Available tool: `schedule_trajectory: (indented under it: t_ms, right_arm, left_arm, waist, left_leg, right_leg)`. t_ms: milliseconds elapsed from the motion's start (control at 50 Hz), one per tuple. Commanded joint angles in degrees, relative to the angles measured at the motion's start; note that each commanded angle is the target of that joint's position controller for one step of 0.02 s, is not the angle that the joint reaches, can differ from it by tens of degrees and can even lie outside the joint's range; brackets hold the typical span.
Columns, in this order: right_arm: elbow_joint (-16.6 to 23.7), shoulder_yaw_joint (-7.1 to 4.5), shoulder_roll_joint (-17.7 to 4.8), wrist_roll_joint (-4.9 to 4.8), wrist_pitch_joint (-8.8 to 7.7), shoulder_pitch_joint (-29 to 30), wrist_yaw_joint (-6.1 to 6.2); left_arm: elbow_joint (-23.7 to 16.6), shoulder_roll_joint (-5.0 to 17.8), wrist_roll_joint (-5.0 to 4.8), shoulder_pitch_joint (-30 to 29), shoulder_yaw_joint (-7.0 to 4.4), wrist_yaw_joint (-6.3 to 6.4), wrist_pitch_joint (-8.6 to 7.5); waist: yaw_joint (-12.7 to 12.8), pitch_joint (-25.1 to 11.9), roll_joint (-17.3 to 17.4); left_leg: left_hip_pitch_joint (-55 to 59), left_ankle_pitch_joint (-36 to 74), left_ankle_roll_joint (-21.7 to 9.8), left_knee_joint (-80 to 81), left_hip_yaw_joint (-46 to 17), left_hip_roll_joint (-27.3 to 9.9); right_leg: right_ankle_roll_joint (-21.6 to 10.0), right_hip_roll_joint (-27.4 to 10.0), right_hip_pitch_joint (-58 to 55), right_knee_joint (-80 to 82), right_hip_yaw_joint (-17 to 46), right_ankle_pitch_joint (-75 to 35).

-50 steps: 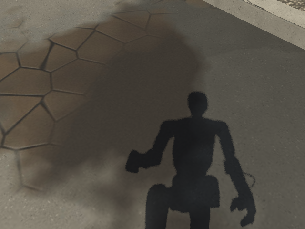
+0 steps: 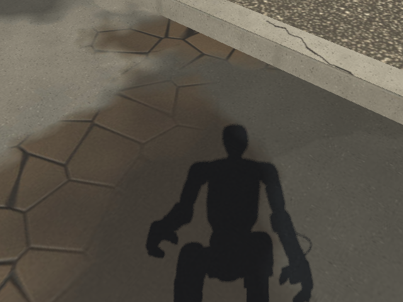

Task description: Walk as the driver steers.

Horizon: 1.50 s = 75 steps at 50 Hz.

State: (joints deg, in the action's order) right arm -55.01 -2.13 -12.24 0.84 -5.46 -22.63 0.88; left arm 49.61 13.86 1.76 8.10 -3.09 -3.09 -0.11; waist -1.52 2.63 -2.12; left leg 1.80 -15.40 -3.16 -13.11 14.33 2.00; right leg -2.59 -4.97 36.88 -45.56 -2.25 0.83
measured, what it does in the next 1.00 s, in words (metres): walks ahead, turning right: right foot, then left foot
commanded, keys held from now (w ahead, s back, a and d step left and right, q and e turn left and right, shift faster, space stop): e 1.00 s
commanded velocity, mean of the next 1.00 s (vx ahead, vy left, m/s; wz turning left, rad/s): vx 0.09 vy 0.00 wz -0.58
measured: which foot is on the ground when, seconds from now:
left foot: down 0.00-0.12, up 0.14-0.70, down 0.72-1.00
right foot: up 0.00-0.12, down 0.14-0.72, up 0.74-1.00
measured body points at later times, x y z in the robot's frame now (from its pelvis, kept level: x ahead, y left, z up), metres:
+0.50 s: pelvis +0.14 -0.02 +0.00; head +0.17 -0.05 +0.44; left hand +0.29 +0.23 -0.12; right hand +0.20 -0.31 -0.14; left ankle +0.23 +0.14 -0.68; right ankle +0.18 -0.08 -0.74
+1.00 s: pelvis +0.17 +0.03 +0.00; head +0.22 +0.04 +0.45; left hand +0.42 +0.22 -0.14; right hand +0.12 -0.26 -0.09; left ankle +0.22 +0.11 -0.74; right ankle +0.07 -0.06 -0.66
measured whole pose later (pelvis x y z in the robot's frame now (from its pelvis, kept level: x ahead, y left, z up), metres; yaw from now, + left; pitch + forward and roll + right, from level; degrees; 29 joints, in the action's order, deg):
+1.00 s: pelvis +0.17 +0.03 +0.00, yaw -35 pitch +0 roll -1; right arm -41.1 -1.6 -14.4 1.3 0.8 -11.2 2.4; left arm 45.7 19.2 0.8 12.4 -5.5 -2.1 5.0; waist 0.4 3.7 -2.8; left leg -10.5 -13.5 -2.6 -23.8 4.4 -1.0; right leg 3.9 3.5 25.8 -61.1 4.3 24.1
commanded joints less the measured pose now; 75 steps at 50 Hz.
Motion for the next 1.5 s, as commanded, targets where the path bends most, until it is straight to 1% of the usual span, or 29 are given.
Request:
schedule_trajectory:
  t_ms: [20,80,120,140,160,180,220,260,320,500,640,700,720,740,760,780,800,820,880,980,1160,1200,1220,1240,1260,1300,1340,1380,1500]
  right_arm:
    - [1.97,-1.35,-7.58,-0.18,-0.36,-0.48,0.73]
    - [1.93,-2.07,-9.58,-0.28,0.73,0.71,1.68]
    - [2.72,-2.53,-10.44,-0.65,1.85,2.34,1.73]
    - [3.79,-2.58,-10.13,-1.0,1.89,2.04,1.39]
    - [6.08,-1.55,-3.7,-0.67,2.14,-4.12,0.83]
    - [6.86,-1.72,-6.43,-0.5,2.82,-2.59,0.78]
    - [8.24,-1.61,-6.68,-0.16,2.92,4.77,0.78]
    - [8.56,-1.98,-7.17,1.32,4.4,5.06,0.87]
    - [8.71,-1.72,-5.43,1.17,6.56,3.61,0.81]
    - [13.21,-2.06,-7.27,0.61,7.89,14.17,1.33]
    - [14.73,-1.47,-7.72,-0.82,6.49,13.91,1.85]
    - [13.87,-1.26,-7.76,-1.15,5.62,8.28,2.32]
    - [13.49,-1.66,-9.42,-0.61,5.21,6.42,2.72]
    - [14.66,-2.44,-14.15,0.3,5.28,8.66,3.17]
    - [16.96,-2.91,-17.47,0.84,5.68,13.99,2.79]
    - [16.64,-2.48,-14.53,0.87,5.86,12.75,2.42]
    - [16.99,-1.47,-11.07,0.22,5.8,14.79,2.08]
    - [17.47,-1.13,-9.91,0.2,5.84,16.43,1.82]
    - [17.77,-1.12,-9.92,0.52,5.93,14.3,1.87]
    - [15.87,-2.21,-11.87,0.56,5.86,7.88,1.71]
    - [14.28,-3.12,-14.24,0.42,6.2,9.46,-0.43]
    - [13.37,-2.79,-13.17,-0.37,6.69,8.66,-0.56]
    - [14.64,-1.48,-8.18,0.41,6.97,5.67,-1.02]
    - [16.19,-0.75,-6.58,-0.02,7.96,8.43,-0.26]
    - [15.33,-1.42,-9.69,-0.32,8.81,9.76,0.19]
    - [13.11,-1.83,-10.06,-0.71,8.87,8.62,-0.29]
    - [11.09,-2.17,-10.65,0.43,8.76,6.18,-0.57]
    - [10.05,-1.78,-9.2,0.14,8.82,5.57,-0.69]
    - [8.37,-0.97,-7.34,-0.3,8.9,7.56,0.31]
  left_arm:
    - [-4.9,-0.03,0.34,-5.22,0.83,-0.4,-0.89]
    - [-3.89,1.97,0.93,0.66,0.1,0.06,-1.17]
    - [-1.19,4.51,1.41,10.79,-1.27,0.96,-2.29]
    - [-0.27,8.82,1.84,15.4,-2.65,1.88,-3.06]
    - [-1.16,15.57,1.05,13.19,-4.27,2.46,-2.69]
    - [-2.18,16.36,-1.86,16.91,-4.78,2.58,-1.68]
    - [-4.28,9.99,-2.39,6.7,-3.3,3.55,-0.14]
    - [-4.6,6.35,-2.46,3.68,-2.24,3.9,0.26]
    - [-4.81,8.54,-1.19,4.04,-2.75,3.29,-0.48]
    - [-5.97,10.56,-0.84,7.67,-3.76,3.53,1.3]
    - [-6.79,11.28,-0.31,7.08,-4.22,3.01,1.98]
    - [-7.28,11.05,-1.11,4.14,-4.19,2.78,2.46]
    - [-7.71,9.94,-1.75,3.54,-3.84,3.02,2.45]
    - [-7.93,5.55,-2.01,7.43,-2.83,3.23,2.3]
    - [-8.1,8.28,-1.31,7.32,-3.6,3.78,2.15]
    - [-7.75,11.63,0.39,6.48,-4.38,3.65,2.22]
    - [-6.83,11.54,0.25,7.47,-4.62,3.21,2.43]
    - [-5.94,10.88,0.06,8.68,-4.54,2.78,2.97]
    - [-5.87,10.09,-0.7,8.2,-4.0,1.37,3.94]
    - [-8.15,8.6,-1.13,2.55,-2.87,0.76,4.62]
    - [-9.38,6.56,-1.74,2.59,-1.01,1.26,4.01]
    - [-8.35,7.78,-0.26,5.08,-0.85,2.1,2.67]
    - [-9.09,12.27,0.6,5.75,-1.29,2.59,1.75]
    - [-9.08,15.73,-0.66,5.11,-1.93,2.87,1.46]
    - [-8.32,12.39,-1.02,5.13,-1.32,2.92,1.23]
    - [-8.38,7.61,-0.6,-1.49,0.6,3.37,1.32]
    - [-7.6,7.53,-0.95,-1.17,0.89,4.13,0.97]
    - [-6.55,7.04,-1.1,-0.14,1.28,4.16,0.63]
    - [-3.24,7.45,-0.53,0.54,1.53,4.24,0.47]
  waist:
    - [0.09,3.03,5.93]
    - [2.62,-1.06,8.66]
    - [6.94,-7.22,6.94]
    - [9.29,-11.18,1.65]
    - [2.79,-16.51,-9.21]
    - [6.64,-25.75,-3.24]
    - [3.96,-10.38,1.51]
    - [0.9,-5.14,1.93]
    - [-0.35,-7.57,1.54]
    - [3.74,-5.81,-3.36]
    - [3.57,-6.11,-4.97]
    - [0.24,-5.95,-4.55]
    - [-0.61,-5.7,-2.16]
    - [2.58,-6.24,9.41]
    - [3.0,-2.4,14.7]
    - [3.03,-2.4,9.67]
    - [4.54,-2.08,7.19]
    - [5.25,-1.69,7.26]
    - [3.54,-3.31,10.04]
    - [-0.31,-3.69,11.0]
    - [0.83,-5.1,13.15]
    - [3.03,-5.66,7.68]
    - [1.49,-8.34,-7.47]
    - [2.83,-6.31,-12.18]
    - [3.54,-4.94,-6.73]
    - [0.3,-0.75,-5.62]
    - [0.15,-2.29,-6.67]
    - [0.34,-4.01,-4.46]
    - [1.87,-2.14,-5.25]
  left_leg:
    - [-3.22,42.58,-3.28,-0.7,-0.96,-15.15]
    - [0.59,58.39,-2.26,-12.31,0.24,-15.71]
    - [-1.36,52.19,-1.06,-30.73,0.06,-15.12]
    - [-10.65,31.98,1.39,-46.69,0.41,-12.18]
    - [-30.72,-24.34,4.23,-66.59,-2.41,-2.4]
    - [-34.61,-21.62,4.87,-72.05,-13.93,-0.84]
    - [-37.59,-11.58,4.82,-66.09,-15.72,-5.51]
    - [-33.09,-8.48,5.52,-58.54,-16.05,-6.82]
    - [-29.23,-6.24,6.03,-53.72,-15.66,-5.57]
    - [-35.32,-3.93,6.84,-40.78,-18.6,-4.17]
    - [-26.44,-8.79,4.24,-28.58,-18.97,0.28]
    - [-15.18,-3.75,2.61,-12.71,-18.23,1.58]
    - [-8.89,-0.23,1.75,-4.19,-20.68,-1.83]
    - [-4.47,-3.59,-1.53,1.65,-33.39,-15.32]
    - [-9.87,5.5,-7.59,2.65,-44.13,-24.5]
    - [-12.65,15.42,-10.55,-0.28,-40.1,-24.68]
    - [-13.43,20.06,-9.5,-1.95,-33.86,-20.88]
    - [-13.05,23.09,-7.72,-3.18,-27.94,-17.07]
    - [-7.67,31.82,-7.15,-5.78,-20.98,-14.05]
    - [0.21,33.79,-8.6,-7.23,-19.76,-16.66]
    - [-7.44,32.41,-7.73,-12.13,-16.29,-17.65]
    - [-14.54,22.67,-2.38,-18.34,-13.34,-15.4]
    - [-24.69,-1.88,1.87,-30.48,-8.77,-10.36]
    - [-26.48,-20.28,3.29,-34.34,-10.6,-3.73]
    - [-25.43,-19.57,3.61,-38.34,-14.46,-5.16]
    - [-25.42,-12.37,3.73,-37.62,-15.52,-5.35]
    - [-24.43,-8.71,4.36,-38.38,-14.6,-4.34]
    - [-22.46,-8.07,4.91,-36.85,-14.65,-3.99]
    - [-17.11,-8.01,4.4,-22.7,-14.15,-2.94]
  right_leg:
    - [-1.07,2.79,-4.45,7.41,-5.43,-1.58]
    - [-3.94,7.14,-11.56,9.74,-7.01,5.38]
    - [-6.72,9.64,-23.17,17.19,-5.44,2.78]
    - [-9.26,3.43,-34.26,19.98,2.02,-15.15]
    - [-17.65,-14.14,-51.2,9.99,22.11,-60.05]
    - [-23.93,-17.54,-53.33,15.86,30.82,-55.18]
    - [-19.75,-12.29,-36.84,23.91,23.14,-30.83]
    - [-15.47,-6.92,-26.52,27.1,18.28,-24.9]
    - [-13.43,-3.86,-22.71,27.46,16.34,-23.1]
    - [-10.51,-2.19,-26.04,30.49,26.52,9.95]
    - [-9.95,-1.76,-27.05,26.81,32.56,-0.03]
    - [-6.5,0.9,-23.31,24.52,33.44,-0.02]
    - [-3.39,3.91,-18.63,21.86,31.33,7.24]
    - [0.35,10.63,-12.66,10.78,22.09,24.07]
    - [1.97,17.64,-4.22,-0.67,10.32,31.95]
    - [2.7,12.5,-6.8,-10.63,10.3,31.06]
    - [2.92,11.79,-7.79,-14.57,10.24,28.31]
    - [3.48,11.69,-7.84,-18.28,9.62,25.5]
    - [5.63,10.9,-5.09,-22.98,6.88,23.18]
    - [7.02,8.54,-3.08,-14.54,4.9,23.83]
    - [2.21,8.02,-21.95,11.61,-0.7,22.31]
    - [0.65,5.88,-33.19,29.22,3.32,7.36]
    - [-1.72,-9.69,-41.68,32.42,21.73,-1.92]
    - [-11.09,-17.83,-32.64,29.05,27.02,-18.09]
    - [-13.24,-15.26,-31.02,28.75,23.67,-16.47]
    - [-9.21,-8.09,-28.64,30.17,15.99,-10.51]
    - [-8.13,-5.41,-31.17,28.85,12.63,-17.85]
    - [-8.21,-5.39,-32.01,28.4,11.65,-18.14]
    - [-8.61,-5.47,-29.21,28.64,14.73,-5.13]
